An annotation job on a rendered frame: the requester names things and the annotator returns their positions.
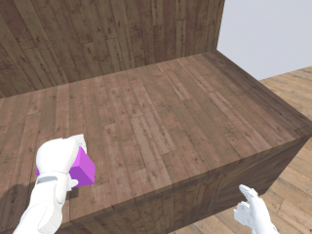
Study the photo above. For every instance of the robot right forearm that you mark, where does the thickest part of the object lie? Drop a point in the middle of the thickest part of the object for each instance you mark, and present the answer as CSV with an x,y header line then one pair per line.
x,y
263,226

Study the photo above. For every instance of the table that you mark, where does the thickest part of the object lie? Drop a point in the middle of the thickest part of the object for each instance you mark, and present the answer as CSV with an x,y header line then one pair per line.
x,y
172,125

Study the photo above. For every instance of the robot right hand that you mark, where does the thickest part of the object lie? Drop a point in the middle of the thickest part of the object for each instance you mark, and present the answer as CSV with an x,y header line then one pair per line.
x,y
246,213

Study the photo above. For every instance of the robot left hand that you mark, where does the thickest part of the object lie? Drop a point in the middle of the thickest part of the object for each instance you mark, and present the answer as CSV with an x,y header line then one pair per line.
x,y
58,155

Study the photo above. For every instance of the robot left forearm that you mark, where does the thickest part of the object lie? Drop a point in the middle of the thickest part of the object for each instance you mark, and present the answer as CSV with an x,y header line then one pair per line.
x,y
43,215

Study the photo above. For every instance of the sponge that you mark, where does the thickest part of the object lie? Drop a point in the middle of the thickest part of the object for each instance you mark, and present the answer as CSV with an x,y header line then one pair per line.
x,y
83,169

